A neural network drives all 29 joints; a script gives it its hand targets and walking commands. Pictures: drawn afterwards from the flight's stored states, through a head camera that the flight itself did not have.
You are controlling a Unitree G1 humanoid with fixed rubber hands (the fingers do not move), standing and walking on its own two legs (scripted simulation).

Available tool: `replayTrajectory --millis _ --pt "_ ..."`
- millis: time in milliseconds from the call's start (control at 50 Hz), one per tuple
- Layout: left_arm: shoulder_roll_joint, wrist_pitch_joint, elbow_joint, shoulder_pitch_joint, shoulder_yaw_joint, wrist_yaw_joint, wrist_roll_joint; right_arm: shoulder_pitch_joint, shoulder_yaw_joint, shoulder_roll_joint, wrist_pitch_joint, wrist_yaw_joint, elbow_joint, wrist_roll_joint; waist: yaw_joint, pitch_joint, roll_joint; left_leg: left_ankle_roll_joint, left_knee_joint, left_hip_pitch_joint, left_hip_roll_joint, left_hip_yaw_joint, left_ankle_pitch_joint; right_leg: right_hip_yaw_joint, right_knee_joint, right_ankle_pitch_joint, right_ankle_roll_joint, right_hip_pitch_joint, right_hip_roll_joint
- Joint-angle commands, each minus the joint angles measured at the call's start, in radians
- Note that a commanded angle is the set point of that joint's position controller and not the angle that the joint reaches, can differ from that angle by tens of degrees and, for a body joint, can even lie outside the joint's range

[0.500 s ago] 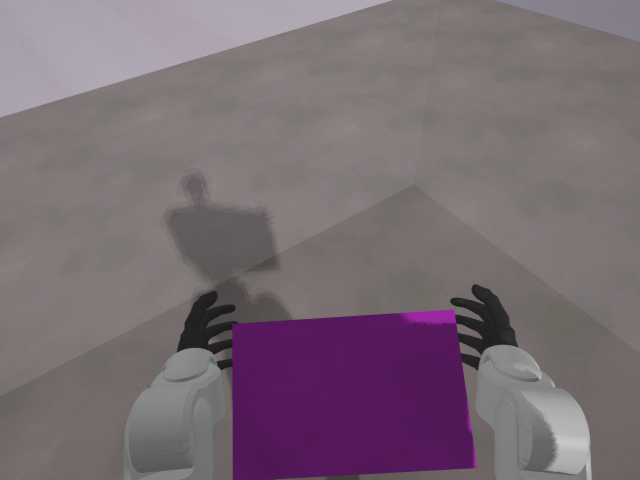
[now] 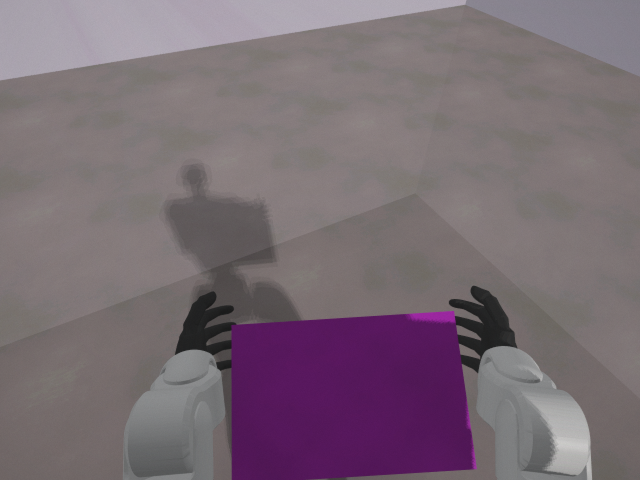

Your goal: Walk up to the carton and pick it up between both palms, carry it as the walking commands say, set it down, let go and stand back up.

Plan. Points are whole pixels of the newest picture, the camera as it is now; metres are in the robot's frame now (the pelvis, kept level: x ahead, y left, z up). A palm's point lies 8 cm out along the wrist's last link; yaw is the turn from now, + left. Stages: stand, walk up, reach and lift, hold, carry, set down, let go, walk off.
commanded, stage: carry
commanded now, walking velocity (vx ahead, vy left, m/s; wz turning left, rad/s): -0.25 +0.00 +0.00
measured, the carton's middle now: (344, 383) +0.27 +0.01 -0.02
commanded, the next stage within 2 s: none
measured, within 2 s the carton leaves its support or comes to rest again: neither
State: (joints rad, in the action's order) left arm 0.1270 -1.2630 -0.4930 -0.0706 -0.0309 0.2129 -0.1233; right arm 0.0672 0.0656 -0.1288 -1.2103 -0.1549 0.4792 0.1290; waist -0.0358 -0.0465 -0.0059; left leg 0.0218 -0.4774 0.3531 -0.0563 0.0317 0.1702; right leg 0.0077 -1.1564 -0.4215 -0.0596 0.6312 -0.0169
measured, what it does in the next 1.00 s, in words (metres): walks backwards: right foot, then left foot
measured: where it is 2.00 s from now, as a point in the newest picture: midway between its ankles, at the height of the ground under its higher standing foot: outside the picture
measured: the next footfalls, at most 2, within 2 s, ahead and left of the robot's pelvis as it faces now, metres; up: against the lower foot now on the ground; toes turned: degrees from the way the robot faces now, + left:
right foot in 0.22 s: -0.07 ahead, -0.12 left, +0.00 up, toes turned -7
left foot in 0.72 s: -0.30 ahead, +0.10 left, +0.00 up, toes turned +5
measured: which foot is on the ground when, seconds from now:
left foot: down 0.00-0.24, up 0.26-0.70, down 0.72-1.00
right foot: up 0.00-0.20, down 0.22-0.72, up 0.74-1.00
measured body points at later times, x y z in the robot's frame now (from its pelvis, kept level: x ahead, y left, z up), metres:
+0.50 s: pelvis -0.18 -0.03 +0.00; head -0.19 -0.08 +0.45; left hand +0.09 +0.09 +0.11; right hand +0.06 -0.23 +0.09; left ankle -0.21 +0.14 -0.65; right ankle -0.11 -0.12 -0.74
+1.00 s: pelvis -0.36 +0.01 +0.00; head -0.35 +0.04 +0.45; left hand -0.10 +0.19 +0.09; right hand -0.08 -0.13 +0.10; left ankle -0.34 +0.10 -0.74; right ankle -0.37 -0.13 -0.67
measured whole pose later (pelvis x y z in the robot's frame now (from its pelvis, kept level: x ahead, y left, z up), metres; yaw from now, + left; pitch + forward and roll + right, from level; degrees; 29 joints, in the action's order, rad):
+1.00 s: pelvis -0.36 +0.01 +0.00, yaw +1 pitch +4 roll -4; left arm 0.13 -1.23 -0.52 -0.11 -0.03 0.22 -0.11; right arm 0.07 0.08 -0.13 -1.18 -0.16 0.52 0.12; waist -0.03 -0.06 -0.02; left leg 0.04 -0.47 0.34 -0.05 0.05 0.20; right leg 0.02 -1.00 -0.41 -0.07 0.53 -0.03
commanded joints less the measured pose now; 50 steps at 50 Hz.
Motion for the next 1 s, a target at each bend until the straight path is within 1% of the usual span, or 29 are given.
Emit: replayTrajectory --millis 0,60,140,160,180,200,220,240,260,300,320,380,440,460,480,620,660,680,700,720,740,780,800,820,840,860,920,960,980 --pt "0.964 0.053 -0.190 -0.512 0.722 -0.269 0.456 0.362 -0.591 -0.932 0.011 0.255 0.081 -0.402 0.044 -0.269 -0.158 0.111 0.120 -0.231 -0.187 -0.130 -0.190 0.044 0.106 -0.043 -0.003 -0.043 -0.020" --pt "0.897 0.022 -0.070 -0.390 0.671 -0.263 0.426 0.271 -0.553 -0.846 -0.006 0.231 0.018 -0.357 0.051 -0.265 -0.152 0.133 0.204 -0.184 -0.244 -0.257 0.005 0.032 0.213 -0.077 0.021 -0.083 -0.010" --pt "0.946 0.042 -0.093 -0.400 0.655 -0.277 0.431 0.364 -0.633 -0.925 0.006 0.244 0.096 -0.408 0.047 -0.327 -0.210 0.122 0.126 -0.212 -0.221 -0.216 -0.184 0.043 0.579 -0.038 0.038 -0.221 0.018" --pt "0.950 0.046 -0.106 -0.426 0.656 -0.282 0.443 0.382 -0.662 -0.944 0.001 0.231 0.105 -0.410 0.037 -0.385 -0.069 0.077 0.080 -0.243 -0.203 -0.157 -0.156 0.074 0.786 0.077 0.039 -0.317 0.029" --pt "0.904 0.030 -0.041 -0.348 0.629 -0.282 0.416 0.333 -0.637 -0.861 -0.010 0.227 0.088 -0.383 0.044 -0.304 -0.089 0.031 0.099 -0.071 -0.164 -0.156 0.070 0.029 0.840 0.097 0.040 -0.383 0.060" --pt "0.900 0.039 -0.052 -0.347 0.602 -0.283 0.399 0.391 -0.677 -0.905 -0.003 0.222 0.100 -0.414 0.036 -0.293 0.035 -0.005 0.028 0.068 -0.114 -0.134 0.153 -0.091 0.883 0.016 0.057 -0.514 0.151" --pt "0.936 0.060 -0.074 -0.411 0.639 -0.289 0.398 0.447 -0.696 -0.920 0.009 0.227 0.168 -0.423 0.027 -0.204 0.300 -0.074 -0.129 0.232 0.021 0.025 0.261 -0.380 0.952 0.168 0.167 -0.439 0.429" --pt "0.983 0.073 -0.112 -0.426 0.641 -0.300 0.413 0.537 -0.737 -0.976 0.019 0.232 0.212 -0.459 0.030 -0.192 0.292 -0.054 -0.422 0.247 0.043 0.000 0.338 -0.326 0.938 0.235 0.212 -0.321 0.468" --pt "1.023 0.077 -0.140 -0.465 0.639 -0.306 0.436 0.550 -0.754 -1.044 0.020 0.229 0.180 -0.466 0.039 -0.178 0.178 -0.031 -0.523 0.231 0.048 -0.065 0.274 -0.248 0.871 0.467 0.161 -0.334 0.399" --pt "0.997 0.084 -0.163 -0.414 0.642 -0.302 0.425 0.483 -0.757 -1.037 0.028 0.238 0.191 -0.486 0.041 -0.254 0.042 -0.041 -0.712 0.234 0.059 -0.058 0.219 -0.097 0.776 0.516 0.194 -0.375 0.328" --pt "0.977 0.096 -0.202 -0.477 0.608 -0.308 0.428 0.531 -0.778 -1.066 0.029 0.235 0.195 -0.502 0.040 -0.259 0.155 -0.039 -0.715 0.302 0.075 -0.076 0.221 -0.098 0.764 0.526 0.163 -0.473 0.279" --pt "0.877 0.081 -0.146 -0.355 0.559 -0.287 0.378 0.440 -0.747 -0.975 0.007 0.217 0.116 -0.462 0.037 -0.234 0.146 -0.063 -0.700 0.305 0.051 -0.040 0.281 -0.117 0.748 0.700 0.186 -0.504 0.294" --pt "0.888 0.052 -0.061 -0.316 0.519 -0.289 0.350 0.509 -0.763 -0.974 -0.016 0.217 0.151 -0.476 0.028 -0.309 0.158 -0.059 -0.625 0.182 0.073 0.031 0.258 -0.120 0.872 0.238 0.152 -0.487 0.275" --pt "0.881 0.069 -0.112 -0.351 0.533 -0.290 0.360 0.484 -0.776 -0.989 -0.016 0.214 0.124 -0.466 0.032 -0.262 0.265 -0.068 -0.590 0.192 0.064 0.029 0.271 -0.142 0.855 0.307 0.177 -0.465 0.267" --pt "0.872 0.065 -0.121 -0.382 0.540 -0.290 0.369 0.489 -0.765 -0.994 -0.016 0.210 0.109 -0.467 0.025 -0.291 0.232 -0.063 -0.541 0.202 0.083 0.028 0.296 -0.195 0.859 0.408 0.189 -0.541 0.295" --pt "0.844 0.032 -0.080 -0.441 0.580 -0.307 0.396 0.429 -0.688 -0.937 -0.037 0.204 0.015 -0.406 0.030 -0.226 0.283 -0.008 -0.151 -0.094 0.134 0.118 0.311 -0.166 1.057 0.035 0.084 -0.367 0.265" --pt "0.863 0.024 -0.090 -0.459 0.613 -0.291 0.400 0.394 -0.645 -0.951 -0.034 0.210 -0.019 -0.405 0.047 -0.242 0.169 0.016 0.168 -0.213 0.088 0.104 0.211 -0.098 0.966 -0.079 0.037 -0.326 0.223" --pt "0.871 0.029 -0.104 -0.475 0.632 -0.301 0.420 0.401 -0.640 -0.959 -0.024 0.218 0.014 -0.409 0.047 -0.272 0.011 0.023 0.220 -0.256 -0.002 0.004 0.165 -0.042 0.840 0.005 0.031 -0.266 0.184" --pt "0.931 0.037 -0.062 -0.449 0.616 -0.298 0.417 0.509 -0.673 -0.976 -0.009 0.229 0.106 -0.447 0.049 -0.263 -0.123 0.050 0.306 -0.323 -0.204 -0.253 0.253 0.015 0.634 0.024 0.023 -0.112 0.099" --pt "0.956 0.058 -0.114 -0.428 0.644 -0.278 0.422 0.400 -0.649 -0.973 -0.002 0.238 0.085 -0.442 0.023 -0.226 -0.300 0.039 0.244 -0.306 -0.371 -0.321 -0.212 0.066 0.313 -0.097 0.009 0.051 0.014" --pt "0.982 0.061 -0.140 -0.534 0.685 -0.286 0.454 0.461 -0.627 -0.997 0.013 0.239 0.073 -0.432 0.046 -0.221 -0.294 0.131 0.209 -0.229 -0.406 -0.278 -0.415 -0.002 0.177 -0.103 0.006 0.048 0.018" --pt "1.036 0.070 -0.143 -0.572 0.725 -0.279 0.478 0.435 -0.614 -1.014 0.018 0.244 0.079 -0.423 0.040 -0.229 -0.117 0.089 0.091 -0.198 -0.240 -0.082 -0.583 -0.042 -0.085 0.036 0.007 0.028 -0.008" --pt "1.061 0.094 -0.208 -0.619 0.737 -0.280 0.500 0.476 -0.609 -1.025 0.041 0.252 0.131 -0.435 0.034 -0.267 -0.125 0.094 0.060 -0.209 -0.217 -0.023 -0.681 -0.023 -0.149 0.061 0.000 0.009 -0.020" --pt "1.046 0.084 -0.195 -0.571 0.730 -0.272 0.491 0.402 -0.607 -1.004 0.026 0.254 0.095 -0.427 0.038 -0.276 -0.131 0.094 0.065 -0.269 -0.190 -0.027 -0.534 -0.014 -0.117 0.072 -0.005 0.031 -0.027" --pt "1.049 0.094 -0.184 -0.552 0.719 -0.268 0.471 0.435 -0.623 -0.994 0.040 0.254 0.124 -0.434 0.035 -0.293 -0.100 0.097 0.039 -0.268 -0.189 -0.021 -0.712 -0.018 -0.116 0.071 0.007 0.011 -0.022" --pt "1.045 0.096 -0.176 -0.499 0.726 -0.262 0.455 0.472 -0.626 -0.960 0.057 0.257 0.192 -0.451 0.034 -0.326 -0.176 0.063 0.009 -0.399 -0.175 -0.055 -0.841 -0.004 -0.015 0.054 -0.002 0.033 -0.032" --pt "0.953 0.056 -0.112 -0.417 0.682 -0.249 0.423 0.339 -0.589 -0.878 0.017 0.243 0.088 -0.402 0.048 -0.259 -0.158 0.091 -0.005 -0.397 -0.191 -0.102 -0.719 0.019 0.140 -0.010 -0.028 0.027 -0.025" --pt "0.967 0.047 -0.111 -0.415 0.699 -0.253 0.426 0.343 -0.583 -0.874 0.021 0.245 0.112 -0.393 0.049 -0.286 -0.263 0.119 -0.022 -0.375 -0.196 -0.113 -0.898 0.040 0.230 -0.004 -0.016 -0.024 -0.012" --pt "0.947 0.042 -0.103 -0.376 0.686 -0.253 0.420 0.355 -0.604 -0.881 0.018 0.243 0.134 -0.413 0.050 -0.342 -0.227 0.113 0.036 -0.399 -0.225 -0.210 -0.743 0.027 0.279 -0.047 -0.008 -0.052 -0.026"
